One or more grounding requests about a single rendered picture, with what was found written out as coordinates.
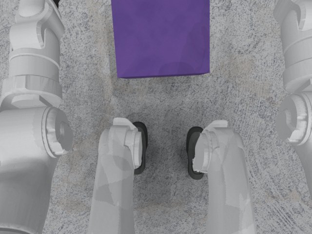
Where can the right robot forearm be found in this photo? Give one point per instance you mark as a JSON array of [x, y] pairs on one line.
[[295, 21]]

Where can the left robot thigh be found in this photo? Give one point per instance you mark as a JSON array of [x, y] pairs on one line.
[[112, 202]]

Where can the right robot upper arm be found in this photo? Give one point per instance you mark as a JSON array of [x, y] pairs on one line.
[[294, 125]]

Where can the robot left shin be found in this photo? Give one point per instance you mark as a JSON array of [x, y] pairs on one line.
[[116, 121]]

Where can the left robot forearm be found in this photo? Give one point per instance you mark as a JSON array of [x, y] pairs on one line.
[[34, 57]]

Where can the left robot upper arm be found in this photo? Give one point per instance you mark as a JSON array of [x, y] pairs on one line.
[[31, 142]]

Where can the carton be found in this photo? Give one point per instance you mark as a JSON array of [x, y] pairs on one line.
[[161, 38]]

